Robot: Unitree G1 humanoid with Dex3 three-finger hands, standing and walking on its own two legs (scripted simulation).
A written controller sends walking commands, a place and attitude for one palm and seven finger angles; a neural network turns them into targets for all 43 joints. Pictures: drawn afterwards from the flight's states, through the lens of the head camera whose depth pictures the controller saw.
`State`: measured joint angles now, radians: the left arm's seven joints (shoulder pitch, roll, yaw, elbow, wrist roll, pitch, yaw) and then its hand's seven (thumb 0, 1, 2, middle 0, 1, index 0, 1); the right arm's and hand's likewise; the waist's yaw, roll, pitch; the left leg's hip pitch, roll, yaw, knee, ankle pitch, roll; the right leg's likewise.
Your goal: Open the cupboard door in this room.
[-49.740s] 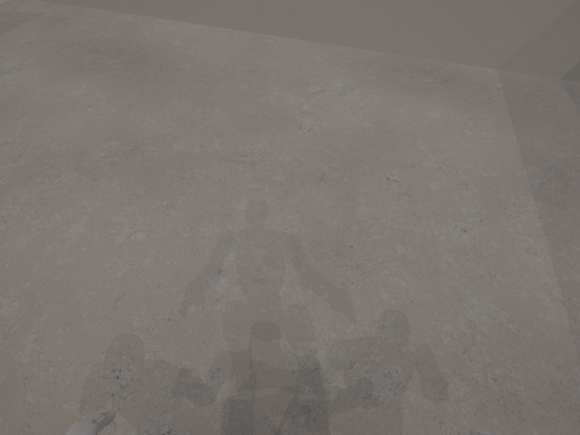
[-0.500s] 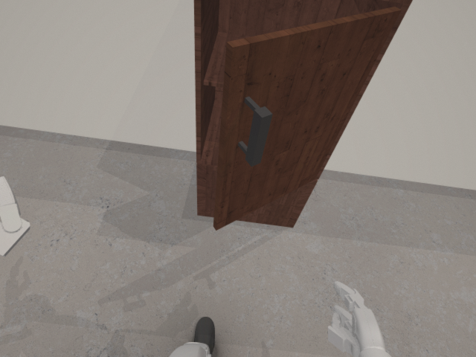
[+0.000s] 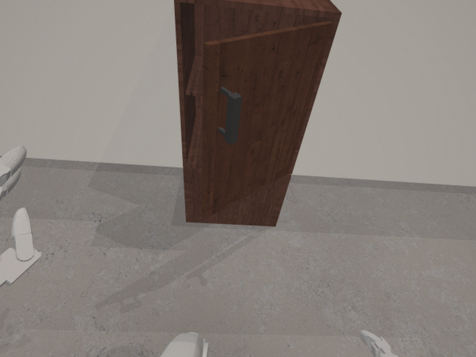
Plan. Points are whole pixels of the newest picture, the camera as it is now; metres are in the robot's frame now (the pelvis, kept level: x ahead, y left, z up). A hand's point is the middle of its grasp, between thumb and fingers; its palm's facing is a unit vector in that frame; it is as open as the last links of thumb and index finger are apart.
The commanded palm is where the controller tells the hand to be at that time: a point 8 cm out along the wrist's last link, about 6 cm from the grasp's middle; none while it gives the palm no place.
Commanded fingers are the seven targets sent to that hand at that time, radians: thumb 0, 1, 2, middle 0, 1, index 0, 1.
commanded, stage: stop stepping back and stand still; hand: left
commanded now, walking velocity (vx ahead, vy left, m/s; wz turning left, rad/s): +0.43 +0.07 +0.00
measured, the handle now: (227, 115) +0.65 +0.06 +0.08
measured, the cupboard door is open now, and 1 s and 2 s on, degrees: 38 38 38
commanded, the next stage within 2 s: let the arm hang, fingers relaxed in 1.22 s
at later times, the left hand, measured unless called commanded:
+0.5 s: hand (0, 261) +0.16 +0.27 +0.19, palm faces +0.45 -0.68 -0.59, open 7.5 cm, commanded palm +0.11 +0.30 +0.19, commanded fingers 0.00 0.90 0.90 -0.20 -0.30 -0.20 -0.30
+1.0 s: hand (11, 234) +0.20 +0.28 +0.18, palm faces +0.44 -0.73 -0.52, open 7.4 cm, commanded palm +0.14 +0.31 +0.19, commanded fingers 0.00 0.90 0.90 -0.20 -0.30 -0.20 -0.30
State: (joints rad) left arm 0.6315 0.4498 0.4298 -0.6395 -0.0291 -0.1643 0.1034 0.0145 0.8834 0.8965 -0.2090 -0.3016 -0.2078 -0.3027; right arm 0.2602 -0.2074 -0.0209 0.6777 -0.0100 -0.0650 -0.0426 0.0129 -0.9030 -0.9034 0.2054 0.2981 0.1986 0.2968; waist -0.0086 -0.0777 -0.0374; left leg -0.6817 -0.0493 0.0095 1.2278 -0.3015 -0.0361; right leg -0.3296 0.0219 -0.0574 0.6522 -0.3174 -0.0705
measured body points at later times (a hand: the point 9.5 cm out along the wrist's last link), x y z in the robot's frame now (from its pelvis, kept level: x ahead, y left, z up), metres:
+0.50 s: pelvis -0.03 +0.00 +0.00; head -0.02 -0.01 +0.45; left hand +0.13 +0.30 +0.22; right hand +0.10 -0.22 -0.11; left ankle -0.07 +0.14 -0.72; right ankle -0.03 -0.09 -0.73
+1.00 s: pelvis -0.01 +0.01 +0.01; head +0.02 +0.01 +0.46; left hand +0.17 +0.32 +0.21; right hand +0.18 -0.23 -0.06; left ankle +0.05 +0.12 -0.72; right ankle -0.03 -0.09 -0.72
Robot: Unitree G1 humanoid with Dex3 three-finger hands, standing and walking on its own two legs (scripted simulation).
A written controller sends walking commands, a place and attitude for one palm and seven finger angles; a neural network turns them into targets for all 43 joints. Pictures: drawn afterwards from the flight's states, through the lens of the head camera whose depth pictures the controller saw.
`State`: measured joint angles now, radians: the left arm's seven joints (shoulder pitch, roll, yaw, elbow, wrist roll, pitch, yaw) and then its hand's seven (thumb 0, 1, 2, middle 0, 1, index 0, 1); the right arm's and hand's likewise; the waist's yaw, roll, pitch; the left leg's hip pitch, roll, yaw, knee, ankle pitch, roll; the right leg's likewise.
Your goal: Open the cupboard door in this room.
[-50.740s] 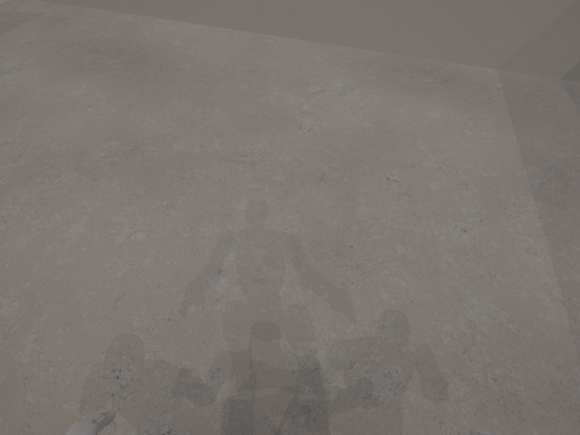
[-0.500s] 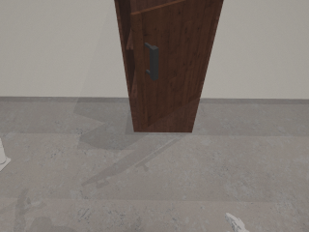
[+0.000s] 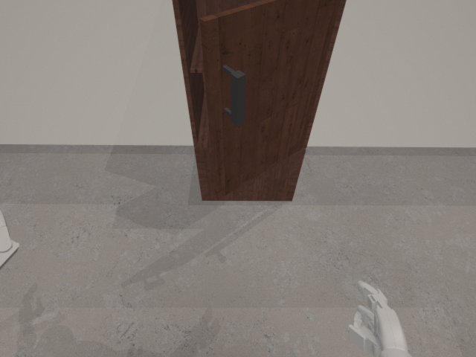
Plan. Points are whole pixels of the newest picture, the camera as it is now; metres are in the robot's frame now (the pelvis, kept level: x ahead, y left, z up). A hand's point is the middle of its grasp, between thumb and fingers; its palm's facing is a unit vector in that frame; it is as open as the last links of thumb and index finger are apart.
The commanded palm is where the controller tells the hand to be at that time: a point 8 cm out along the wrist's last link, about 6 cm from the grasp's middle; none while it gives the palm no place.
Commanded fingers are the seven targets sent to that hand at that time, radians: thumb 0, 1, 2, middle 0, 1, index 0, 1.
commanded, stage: stop stepping back and stand still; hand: left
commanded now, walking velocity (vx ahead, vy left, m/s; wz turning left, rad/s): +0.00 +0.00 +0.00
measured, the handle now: (232, 95) +0.66 +0.06 +0.07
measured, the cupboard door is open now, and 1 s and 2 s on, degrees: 38 38 38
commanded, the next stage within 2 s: let the arm hang, fingers relaxed in 0.22 s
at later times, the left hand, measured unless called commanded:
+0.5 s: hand (90, 342) +0.15 +0.26 -0.07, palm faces +0.07 -0.90 -0.42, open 7.4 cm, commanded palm none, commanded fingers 0.00 0.90 0.90 -0.20 -0.30 -0.20 -0.30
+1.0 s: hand out of the picture -0.09 +0.19 -0.16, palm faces +0.09 -0.96 -0.26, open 7.4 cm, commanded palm none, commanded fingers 0.00 0.90 0.90 -0.20 -0.30 -0.20 -0.30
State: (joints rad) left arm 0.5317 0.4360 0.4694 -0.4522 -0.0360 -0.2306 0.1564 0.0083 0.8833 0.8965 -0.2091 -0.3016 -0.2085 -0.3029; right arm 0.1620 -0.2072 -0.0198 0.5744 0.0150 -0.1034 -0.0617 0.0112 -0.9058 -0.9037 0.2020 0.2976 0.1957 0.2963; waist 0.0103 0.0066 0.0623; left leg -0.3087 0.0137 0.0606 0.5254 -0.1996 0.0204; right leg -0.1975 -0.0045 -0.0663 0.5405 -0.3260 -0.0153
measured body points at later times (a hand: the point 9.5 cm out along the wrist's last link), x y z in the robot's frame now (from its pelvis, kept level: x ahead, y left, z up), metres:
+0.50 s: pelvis -0.02 +0.02 +0.00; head -0.01 -0.01 +0.44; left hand +0.14 +0.31 -0.04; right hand +0.13 -0.25 -0.13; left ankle +0.05 +0.11 -0.73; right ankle -0.02 -0.10 -0.73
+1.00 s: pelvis -0.02 +0.00 +0.00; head +0.00 -0.01 +0.45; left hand -0.10 +0.24 -0.14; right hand -0.02 -0.20 -0.17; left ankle +0.05 +0.11 -0.73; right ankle -0.02 -0.10 -0.73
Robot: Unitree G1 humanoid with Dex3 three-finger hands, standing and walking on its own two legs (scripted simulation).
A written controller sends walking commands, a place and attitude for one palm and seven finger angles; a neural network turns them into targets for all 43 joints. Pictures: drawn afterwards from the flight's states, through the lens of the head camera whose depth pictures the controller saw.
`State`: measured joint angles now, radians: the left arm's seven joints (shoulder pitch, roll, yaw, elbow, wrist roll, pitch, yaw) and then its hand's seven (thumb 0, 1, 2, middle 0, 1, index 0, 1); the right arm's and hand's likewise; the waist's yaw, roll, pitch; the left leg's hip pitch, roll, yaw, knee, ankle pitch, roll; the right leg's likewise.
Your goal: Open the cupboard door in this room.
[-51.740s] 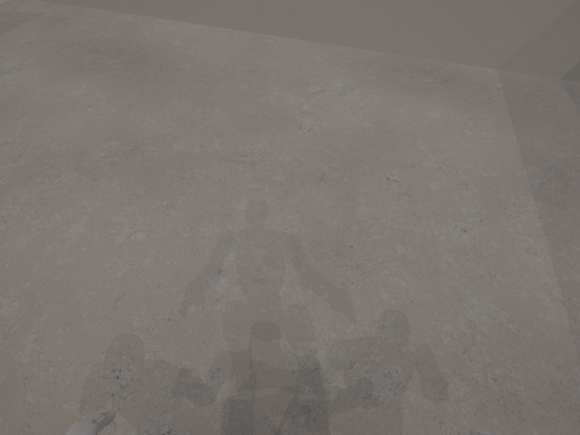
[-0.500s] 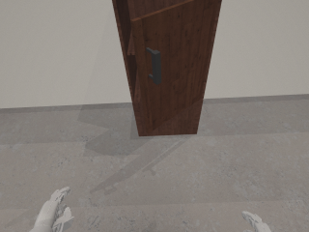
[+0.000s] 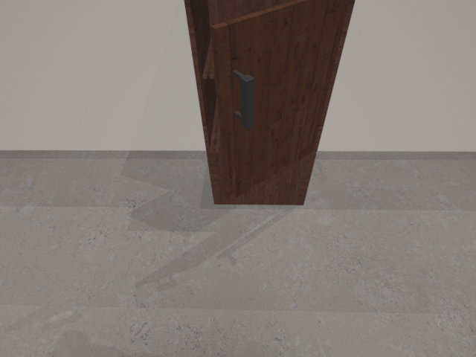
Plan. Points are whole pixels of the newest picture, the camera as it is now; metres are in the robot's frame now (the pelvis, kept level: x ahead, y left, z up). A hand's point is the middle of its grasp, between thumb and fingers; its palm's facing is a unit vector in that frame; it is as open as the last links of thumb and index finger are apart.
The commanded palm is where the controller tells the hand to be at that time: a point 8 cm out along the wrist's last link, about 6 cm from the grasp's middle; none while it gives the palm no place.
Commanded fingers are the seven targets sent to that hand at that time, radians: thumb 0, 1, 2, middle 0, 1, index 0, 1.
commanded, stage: let the arm hang, fingers relaxed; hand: left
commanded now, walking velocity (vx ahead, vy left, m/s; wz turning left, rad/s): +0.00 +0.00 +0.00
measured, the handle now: (242, 99) +0.67 +0.03 +0.07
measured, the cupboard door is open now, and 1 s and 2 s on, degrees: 38 38 38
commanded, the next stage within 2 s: look to check the result in 0.42 s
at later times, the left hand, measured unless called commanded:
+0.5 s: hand out of the picture +0.01 +0.15 -0.17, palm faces +0.05 -0.98 -0.18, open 7.4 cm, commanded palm none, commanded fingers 0.00 0.90 0.90 -0.20 -0.30 -0.20 -0.30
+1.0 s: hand out of the picture +0.02 +0.15 -0.17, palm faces +0.05 -0.98 -0.20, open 7.4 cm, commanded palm none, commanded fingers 0.00 0.90 0.90 -0.20 -0.30 -0.20 -0.30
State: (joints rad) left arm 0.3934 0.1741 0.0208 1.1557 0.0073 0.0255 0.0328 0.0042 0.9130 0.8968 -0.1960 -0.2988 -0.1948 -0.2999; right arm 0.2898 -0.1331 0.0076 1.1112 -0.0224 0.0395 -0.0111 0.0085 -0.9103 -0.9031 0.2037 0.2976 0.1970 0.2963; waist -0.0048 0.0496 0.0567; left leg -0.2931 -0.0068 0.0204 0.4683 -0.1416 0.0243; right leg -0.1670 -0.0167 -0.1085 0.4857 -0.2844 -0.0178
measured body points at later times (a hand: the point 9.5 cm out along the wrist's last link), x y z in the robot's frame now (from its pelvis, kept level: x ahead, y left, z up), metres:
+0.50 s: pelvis +0.02 -0.02 +0.00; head +0.03 -0.02 +0.45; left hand +0.01 +0.20 -0.16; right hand +0.01 -0.22 -0.16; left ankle +0.07 +0.10 -0.74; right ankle -0.01 -0.11 -0.74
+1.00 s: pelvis +0.04 -0.02 +0.00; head +0.05 -0.03 +0.45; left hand +0.02 +0.20 -0.15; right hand +0.04 -0.25 -0.16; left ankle +0.07 +0.10 -0.74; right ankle -0.01 -0.11 -0.74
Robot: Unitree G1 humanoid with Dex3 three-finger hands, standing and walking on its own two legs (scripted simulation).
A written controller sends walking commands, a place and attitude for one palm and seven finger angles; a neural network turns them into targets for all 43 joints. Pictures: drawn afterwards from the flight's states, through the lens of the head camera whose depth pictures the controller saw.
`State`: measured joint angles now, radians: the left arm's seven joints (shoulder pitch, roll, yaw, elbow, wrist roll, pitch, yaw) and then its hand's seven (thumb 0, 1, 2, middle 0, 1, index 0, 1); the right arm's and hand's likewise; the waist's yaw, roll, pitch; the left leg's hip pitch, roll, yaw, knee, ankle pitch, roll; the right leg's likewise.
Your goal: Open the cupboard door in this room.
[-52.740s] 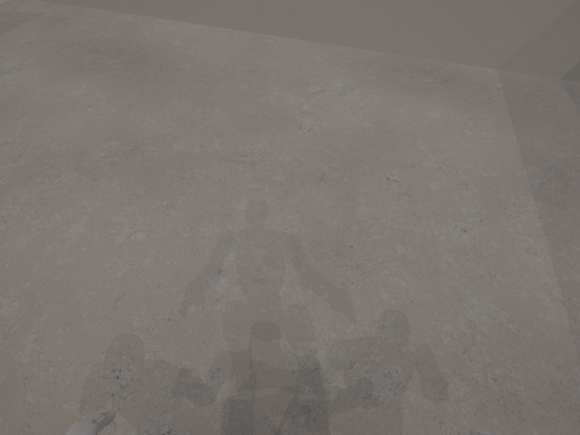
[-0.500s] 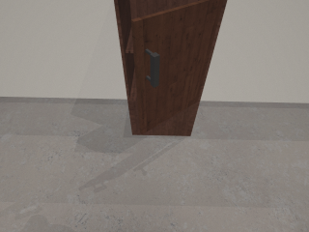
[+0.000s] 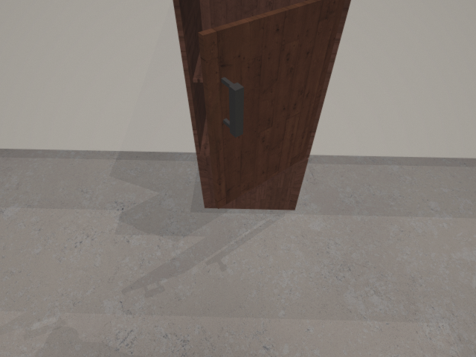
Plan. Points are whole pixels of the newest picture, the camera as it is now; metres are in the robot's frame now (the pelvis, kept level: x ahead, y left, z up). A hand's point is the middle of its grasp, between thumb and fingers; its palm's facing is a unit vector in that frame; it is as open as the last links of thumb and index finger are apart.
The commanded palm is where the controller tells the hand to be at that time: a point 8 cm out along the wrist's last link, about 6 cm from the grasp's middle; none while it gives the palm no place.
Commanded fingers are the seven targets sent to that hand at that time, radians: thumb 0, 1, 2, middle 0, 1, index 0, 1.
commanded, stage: walk to a spot facing it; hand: left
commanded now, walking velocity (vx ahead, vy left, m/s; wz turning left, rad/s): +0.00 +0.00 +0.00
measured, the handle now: (231, 107) +0.64 +0.06 +0.06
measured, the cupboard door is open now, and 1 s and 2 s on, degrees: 38 38 38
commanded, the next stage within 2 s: none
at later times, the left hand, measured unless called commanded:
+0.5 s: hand out of the picture +0.04 +0.21 -0.19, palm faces -0.07 -0.98 -0.21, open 7.4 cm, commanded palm none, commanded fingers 0.00 0.90 0.90 -0.20 -0.30 -0.20 -0.30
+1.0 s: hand out of the picture +0.12 +0.13 -0.17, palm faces -0.40 -0.88 -0.26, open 7.4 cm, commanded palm none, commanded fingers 0.00 0.90 0.90 -0.20 -0.30 -0.20 -0.30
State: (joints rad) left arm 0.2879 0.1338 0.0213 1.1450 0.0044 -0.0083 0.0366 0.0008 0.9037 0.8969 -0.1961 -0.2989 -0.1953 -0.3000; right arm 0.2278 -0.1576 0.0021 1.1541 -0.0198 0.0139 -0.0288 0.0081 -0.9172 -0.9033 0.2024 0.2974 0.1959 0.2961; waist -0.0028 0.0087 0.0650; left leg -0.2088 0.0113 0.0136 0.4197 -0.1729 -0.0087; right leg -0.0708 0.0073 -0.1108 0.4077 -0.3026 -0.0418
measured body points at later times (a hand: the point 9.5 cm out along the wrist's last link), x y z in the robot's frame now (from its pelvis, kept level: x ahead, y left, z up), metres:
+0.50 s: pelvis +0.00 +0.02 -0.01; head +0.05 +0.02 +0.44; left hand +0.05 +0.26 -0.17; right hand +0.00 -0.23 -0.16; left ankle +0.03 +0.13 -0.74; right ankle -0.06 -0.08 -0.71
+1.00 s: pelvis -0.02 -0.03 +0.00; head +0.05 -0.07 +0.44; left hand +0.15 +0.17 -0.15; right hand -0.02 -0.31 -0.15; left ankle +0.03 +0.11 -0.67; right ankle -0.06 -0.12 -0.74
